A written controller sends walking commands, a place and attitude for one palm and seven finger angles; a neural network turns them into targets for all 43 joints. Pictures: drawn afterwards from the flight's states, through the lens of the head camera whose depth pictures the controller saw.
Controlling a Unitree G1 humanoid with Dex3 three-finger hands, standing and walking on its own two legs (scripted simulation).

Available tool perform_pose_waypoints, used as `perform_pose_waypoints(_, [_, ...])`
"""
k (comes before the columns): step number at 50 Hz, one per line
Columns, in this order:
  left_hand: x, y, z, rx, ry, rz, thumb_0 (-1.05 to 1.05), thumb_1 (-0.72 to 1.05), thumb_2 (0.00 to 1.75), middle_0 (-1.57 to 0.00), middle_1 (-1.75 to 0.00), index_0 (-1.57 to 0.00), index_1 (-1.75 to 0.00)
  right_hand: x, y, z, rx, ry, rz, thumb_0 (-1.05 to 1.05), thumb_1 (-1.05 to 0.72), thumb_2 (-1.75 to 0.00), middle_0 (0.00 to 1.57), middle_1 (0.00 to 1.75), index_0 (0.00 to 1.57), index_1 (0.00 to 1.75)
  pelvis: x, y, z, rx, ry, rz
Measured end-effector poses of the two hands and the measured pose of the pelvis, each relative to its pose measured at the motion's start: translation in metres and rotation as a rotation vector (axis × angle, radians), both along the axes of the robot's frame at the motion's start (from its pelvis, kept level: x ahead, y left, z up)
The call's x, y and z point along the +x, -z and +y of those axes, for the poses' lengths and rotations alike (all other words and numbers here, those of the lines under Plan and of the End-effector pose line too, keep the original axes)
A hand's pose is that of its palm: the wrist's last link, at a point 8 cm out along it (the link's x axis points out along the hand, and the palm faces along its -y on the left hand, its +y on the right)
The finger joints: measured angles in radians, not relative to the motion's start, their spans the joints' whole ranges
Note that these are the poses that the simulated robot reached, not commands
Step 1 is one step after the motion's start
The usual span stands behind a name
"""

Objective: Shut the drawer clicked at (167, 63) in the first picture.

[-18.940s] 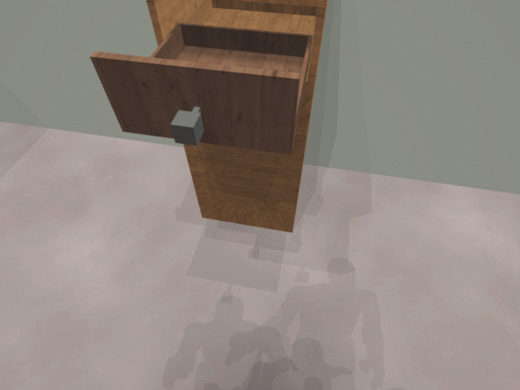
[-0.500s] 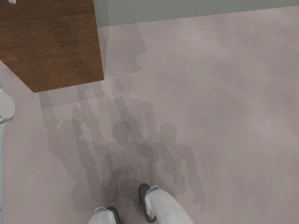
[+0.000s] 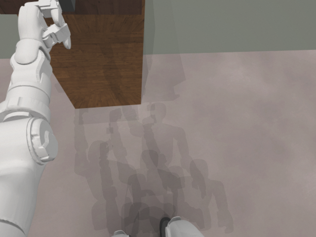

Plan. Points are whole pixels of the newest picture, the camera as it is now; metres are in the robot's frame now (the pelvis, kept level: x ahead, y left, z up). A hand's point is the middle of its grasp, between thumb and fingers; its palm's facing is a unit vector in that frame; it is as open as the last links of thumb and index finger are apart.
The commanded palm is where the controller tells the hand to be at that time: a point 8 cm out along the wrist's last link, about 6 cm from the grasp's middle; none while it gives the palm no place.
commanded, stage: draw the hand back to the body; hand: left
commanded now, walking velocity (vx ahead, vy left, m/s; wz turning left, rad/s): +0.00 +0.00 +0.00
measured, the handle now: out of the picture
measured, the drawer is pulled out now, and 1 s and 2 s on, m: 0.12 0.12 0.12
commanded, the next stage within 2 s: step back with the hand held close in 1.36 s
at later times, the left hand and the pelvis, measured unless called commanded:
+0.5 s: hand (30, 89) +0.40 +0.17 +0.16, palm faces +0.01 -1.00 -0.02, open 3.3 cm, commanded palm +0.35 +0.22 +0.16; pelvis -0.02 -0.01 +0.02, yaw +0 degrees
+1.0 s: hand out of the picture +0.21 +0.21 +0.19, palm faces +0.34 -0.89 -0.29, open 3.2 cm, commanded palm +0.15 +0.25 +0.20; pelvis -0.04 -0.02 +0.04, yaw +2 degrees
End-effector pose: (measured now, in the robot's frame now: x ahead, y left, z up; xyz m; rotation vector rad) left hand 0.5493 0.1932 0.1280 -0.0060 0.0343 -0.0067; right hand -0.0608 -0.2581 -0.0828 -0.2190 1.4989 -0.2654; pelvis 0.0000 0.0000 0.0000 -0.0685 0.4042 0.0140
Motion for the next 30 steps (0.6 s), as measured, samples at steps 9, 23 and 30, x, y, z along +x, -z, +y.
perform_pose_waypoints(9, [-0.033,-0.006,-0.007,0.020,0.021,-0.036,0.02,0.90,0.90,-1.40,-1.60,-1.40,-1.60,0.022,0.008,0.001,0.049,0.002,-0.104,0.01,-0.91,-0.90,0.20,0.30,0.20,0.30,0.003,-0.006,-0.001,0.022,0.033,-0.039])
perform_pose_waypoints(23, [-0.157,-0.027,0.032,0.031,-0.021,-0.083,0.02,0.90,0.90,-1.40,-1.60,-1.40,-1.60,0.119,0.004,0.003,0.079,-0.098,-0.459,0.01,-0.91,-0.90,0.20,0.30,0.20,0.30,-0.014,-0.018,-0.007,0.038,0.020,-0.226])
perform_pose_waypoints(30, [-0.224,-0.040,0.035,0.184,-0.074,-0.114,0.02,0.90,0.90,-1.40,-1.60,-1.40,-1.60,0.173,-0.020,0.006,0.068,-0.178,-0.667,0.01,-0.91,-0.90,0.20,0.30,0.20,0.30,-0.031,-0.024,-0.007,0.054,0.009,-0.325])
